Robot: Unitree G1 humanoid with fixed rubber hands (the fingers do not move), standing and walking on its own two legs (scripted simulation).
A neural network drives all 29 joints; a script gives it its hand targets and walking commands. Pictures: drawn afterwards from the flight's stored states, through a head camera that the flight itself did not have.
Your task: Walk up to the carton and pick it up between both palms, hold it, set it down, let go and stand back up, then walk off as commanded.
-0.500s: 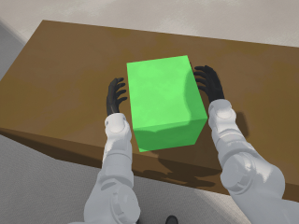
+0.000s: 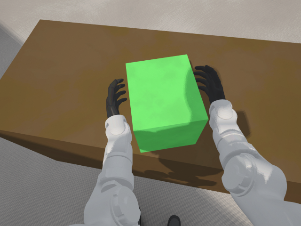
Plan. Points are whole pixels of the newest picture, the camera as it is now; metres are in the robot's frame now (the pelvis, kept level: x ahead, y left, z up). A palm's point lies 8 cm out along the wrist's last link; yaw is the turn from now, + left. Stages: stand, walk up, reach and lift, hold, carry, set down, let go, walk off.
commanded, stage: set down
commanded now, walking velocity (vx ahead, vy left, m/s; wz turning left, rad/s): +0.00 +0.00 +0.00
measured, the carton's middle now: (162, 106) +0.44 +0.05 -0.05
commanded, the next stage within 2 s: none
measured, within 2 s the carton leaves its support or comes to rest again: neither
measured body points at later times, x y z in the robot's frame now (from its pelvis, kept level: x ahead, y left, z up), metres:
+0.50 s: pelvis +0.00 +0.00 +0.00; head +0.12 +0.01 +0.43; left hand +0.39 +0.18 +0.00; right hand +0.47 -0.08 +0.01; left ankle +0.00 +0.15 -0.74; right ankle -0.02 -0.06 -0.74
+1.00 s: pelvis +0.00 +0.01 -0.02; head +0.14 -0.01 +0.40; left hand +0.40 +0.19 -0.03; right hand +0.49 -0.08 -0.02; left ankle +0.01 +0.16 -0.73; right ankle -0.02 -0.06 -0.74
